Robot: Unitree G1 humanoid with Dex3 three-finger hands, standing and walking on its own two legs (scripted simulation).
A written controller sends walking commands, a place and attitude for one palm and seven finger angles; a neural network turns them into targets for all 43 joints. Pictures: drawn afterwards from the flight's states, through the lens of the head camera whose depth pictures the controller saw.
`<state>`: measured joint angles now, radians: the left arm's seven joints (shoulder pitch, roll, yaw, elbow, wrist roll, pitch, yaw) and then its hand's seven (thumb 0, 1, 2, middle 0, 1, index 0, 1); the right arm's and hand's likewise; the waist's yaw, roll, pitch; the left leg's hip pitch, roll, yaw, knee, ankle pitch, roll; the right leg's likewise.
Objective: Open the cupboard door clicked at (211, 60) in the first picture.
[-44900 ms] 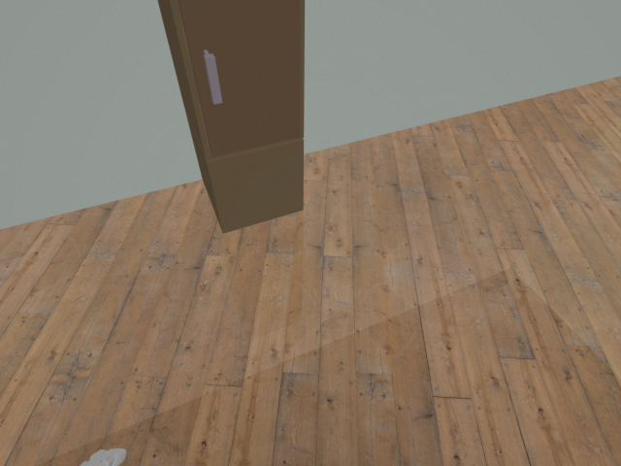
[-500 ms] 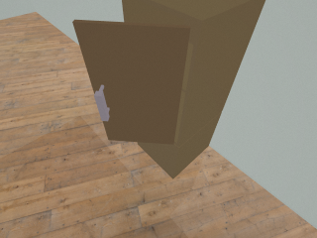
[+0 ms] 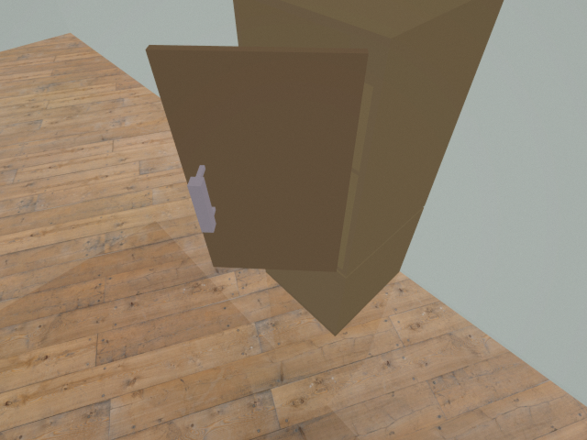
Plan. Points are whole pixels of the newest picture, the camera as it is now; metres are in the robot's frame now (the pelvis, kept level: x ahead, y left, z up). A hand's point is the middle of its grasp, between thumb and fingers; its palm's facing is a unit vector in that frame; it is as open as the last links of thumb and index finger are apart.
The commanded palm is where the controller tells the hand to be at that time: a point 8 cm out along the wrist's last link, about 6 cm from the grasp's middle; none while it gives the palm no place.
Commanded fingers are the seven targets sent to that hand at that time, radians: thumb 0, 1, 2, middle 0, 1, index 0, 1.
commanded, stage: look again from close up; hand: left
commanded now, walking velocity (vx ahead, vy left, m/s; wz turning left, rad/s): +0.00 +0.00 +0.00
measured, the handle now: (205, 198) +0.57 +0.22 -0.05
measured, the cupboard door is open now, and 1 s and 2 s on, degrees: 43 43 43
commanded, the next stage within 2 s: raise the hand with hooked fingers in 0.04 s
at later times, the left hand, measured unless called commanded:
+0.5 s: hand (192, 399) +0.19 +0.15 -0.04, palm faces +0.00 -1.00 -0.01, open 8.2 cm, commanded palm +0.13 +0.23 -0.06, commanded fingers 0.00 0.46 0.71 -0.23 -0.58 -0.23 -0.58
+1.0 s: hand (153, 392) +0.19 +0.21 -0.05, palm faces +0.02 -1.00 -0.03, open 11.2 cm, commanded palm +0.16 +0.27 -0.05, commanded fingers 0.00 -0.13 0.46 -0.27 -0.96 -0.27 -0.96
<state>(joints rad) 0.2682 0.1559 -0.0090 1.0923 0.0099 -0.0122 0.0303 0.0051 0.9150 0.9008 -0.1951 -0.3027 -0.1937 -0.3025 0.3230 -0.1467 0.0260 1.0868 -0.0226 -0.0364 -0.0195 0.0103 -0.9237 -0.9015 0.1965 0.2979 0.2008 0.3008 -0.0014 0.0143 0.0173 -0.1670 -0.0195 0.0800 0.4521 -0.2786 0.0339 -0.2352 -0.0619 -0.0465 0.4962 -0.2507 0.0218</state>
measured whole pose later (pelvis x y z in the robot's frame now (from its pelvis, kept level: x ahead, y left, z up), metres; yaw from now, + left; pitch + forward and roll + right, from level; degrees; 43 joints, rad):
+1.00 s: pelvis -0.04 -0.02 -0.09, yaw +1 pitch +16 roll -1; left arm 0.28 0.30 0.34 0.12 -0.37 -0.32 -0.42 0.01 0.10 0.56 -0.26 -0.82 -0.25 -0.82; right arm 0.28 -0.21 0.00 0.57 0.03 -0.23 -0.05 0.01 -0.90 -0.90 0.20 0.30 0.21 0.30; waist -0.02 0.02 -0.12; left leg -0.92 0.05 0.01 1.18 -0.53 0.00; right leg -0.94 -0.03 -0.10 1.13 -0.46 -0.03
